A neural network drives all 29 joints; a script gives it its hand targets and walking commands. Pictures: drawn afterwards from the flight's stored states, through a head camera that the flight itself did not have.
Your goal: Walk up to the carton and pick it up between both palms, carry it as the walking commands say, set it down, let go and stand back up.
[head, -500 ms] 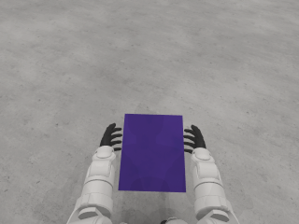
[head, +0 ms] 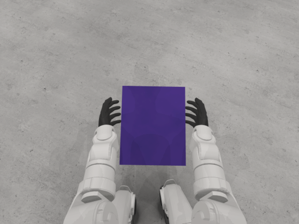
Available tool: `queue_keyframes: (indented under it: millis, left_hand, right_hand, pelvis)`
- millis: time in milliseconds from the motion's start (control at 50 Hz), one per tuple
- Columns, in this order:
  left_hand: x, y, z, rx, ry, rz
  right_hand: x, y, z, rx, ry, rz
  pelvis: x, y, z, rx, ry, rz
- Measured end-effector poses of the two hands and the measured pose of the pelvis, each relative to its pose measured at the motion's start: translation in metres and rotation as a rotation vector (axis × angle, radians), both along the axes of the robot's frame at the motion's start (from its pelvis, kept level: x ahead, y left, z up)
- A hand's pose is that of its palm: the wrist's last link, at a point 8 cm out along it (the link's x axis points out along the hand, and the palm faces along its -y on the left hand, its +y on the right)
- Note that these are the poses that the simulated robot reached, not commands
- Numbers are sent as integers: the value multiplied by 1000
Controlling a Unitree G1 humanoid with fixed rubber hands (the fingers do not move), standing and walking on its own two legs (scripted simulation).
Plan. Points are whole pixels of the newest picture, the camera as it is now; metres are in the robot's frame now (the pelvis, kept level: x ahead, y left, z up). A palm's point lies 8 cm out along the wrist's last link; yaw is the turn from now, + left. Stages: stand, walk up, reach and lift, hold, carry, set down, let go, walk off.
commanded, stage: set down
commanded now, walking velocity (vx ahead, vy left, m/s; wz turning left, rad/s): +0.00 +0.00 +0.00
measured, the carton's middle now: (152, 126) +0.40 -0.03 -0.14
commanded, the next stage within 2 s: none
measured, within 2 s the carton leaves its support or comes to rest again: neither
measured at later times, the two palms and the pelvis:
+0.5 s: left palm (113, 126) +0.41 +0.10 -0.14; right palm (191, 128) +0.39 -0.16 -0.15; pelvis +0.00 -0.01 -0.07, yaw +1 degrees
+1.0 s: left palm (118, 126) +0.44 +0.10 -0.23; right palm (186, 128) +0.42 -0.16 -0.23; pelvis -0.03 +0.00 -0.15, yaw +2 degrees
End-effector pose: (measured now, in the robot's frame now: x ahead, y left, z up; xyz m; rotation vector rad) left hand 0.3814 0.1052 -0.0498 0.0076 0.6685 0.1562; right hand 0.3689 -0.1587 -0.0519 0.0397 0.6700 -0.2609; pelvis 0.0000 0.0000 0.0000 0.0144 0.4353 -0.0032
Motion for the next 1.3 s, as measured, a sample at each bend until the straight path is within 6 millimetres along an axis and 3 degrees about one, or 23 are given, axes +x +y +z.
queue_keyframes:
  millis: [360, 1300]
  left_hand:
    - [21, 0, -66, 8, 15, 4]
    - [72, -8, -233, 28, 20, -10]
  right_hand:
    - [16, 0, -70, 4, 20, -3]
    - [67, -8, -236, -26, 40, 25]
  pelvis:
    - [3, -10, -50, 4, 140, 12]
    - [-35, -4, -189, 2, 272, 30]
